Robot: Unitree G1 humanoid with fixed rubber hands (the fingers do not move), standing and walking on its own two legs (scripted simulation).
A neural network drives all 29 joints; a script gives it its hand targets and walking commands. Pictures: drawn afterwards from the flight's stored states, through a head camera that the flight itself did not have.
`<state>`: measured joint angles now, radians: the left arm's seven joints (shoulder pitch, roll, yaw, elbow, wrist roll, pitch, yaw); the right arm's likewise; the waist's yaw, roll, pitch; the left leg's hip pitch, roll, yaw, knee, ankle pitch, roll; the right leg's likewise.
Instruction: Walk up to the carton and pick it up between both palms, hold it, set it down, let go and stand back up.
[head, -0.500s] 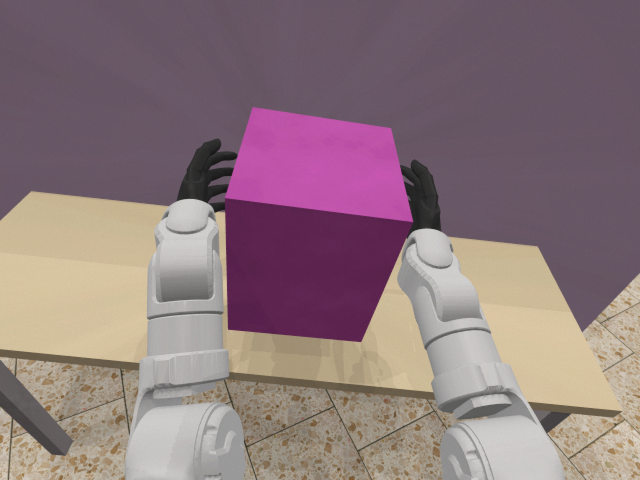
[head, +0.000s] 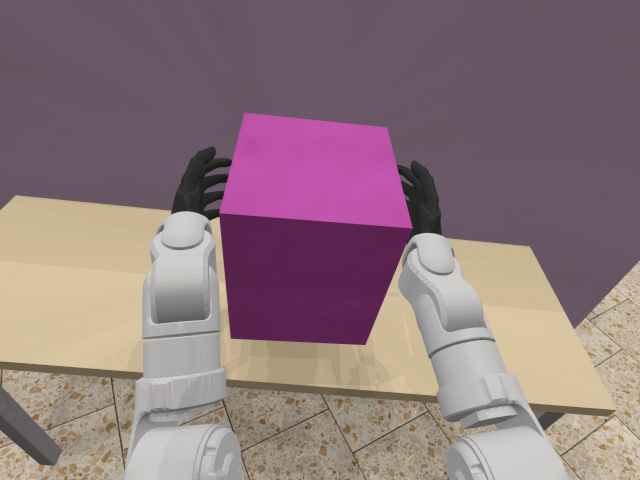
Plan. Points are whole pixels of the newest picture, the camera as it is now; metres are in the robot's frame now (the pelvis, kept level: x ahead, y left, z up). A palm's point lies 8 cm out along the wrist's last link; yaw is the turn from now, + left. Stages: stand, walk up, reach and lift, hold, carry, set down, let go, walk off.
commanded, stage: hold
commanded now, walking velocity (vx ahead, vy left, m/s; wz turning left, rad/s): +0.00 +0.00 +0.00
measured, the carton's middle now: (307, 234) +0.37 +0.01 +0.15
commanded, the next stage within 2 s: none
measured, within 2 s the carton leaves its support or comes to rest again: neither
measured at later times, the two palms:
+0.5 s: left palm (192, 215) +0.35 +0.14 +0.19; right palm (419, 231) +0.35 -0.13 +0.18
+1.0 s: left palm (195, 214) +0.35 +0.14 +0.19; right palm (422, 229) +0.35 -0.13 +0.18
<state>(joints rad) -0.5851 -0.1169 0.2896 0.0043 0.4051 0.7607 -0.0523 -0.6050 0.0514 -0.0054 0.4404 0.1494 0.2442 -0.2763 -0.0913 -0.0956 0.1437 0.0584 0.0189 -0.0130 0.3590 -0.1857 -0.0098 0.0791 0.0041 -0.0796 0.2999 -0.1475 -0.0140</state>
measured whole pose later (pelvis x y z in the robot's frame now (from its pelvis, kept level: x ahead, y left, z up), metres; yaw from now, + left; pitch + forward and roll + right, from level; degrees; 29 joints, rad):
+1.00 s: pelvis +0.00 +0.00 +0.00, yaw +0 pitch -13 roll -1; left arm -0.57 -0.11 0.28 -0.01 0.40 0.75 -0.06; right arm -0.59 0.04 0.01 0.41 0.16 0.24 -0.28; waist -0.09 -0.07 0.15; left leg 0.06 0.02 -0.01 0.36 -0.19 -0.01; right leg 0.08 0.01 -0.09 0.30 -0.15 -0.02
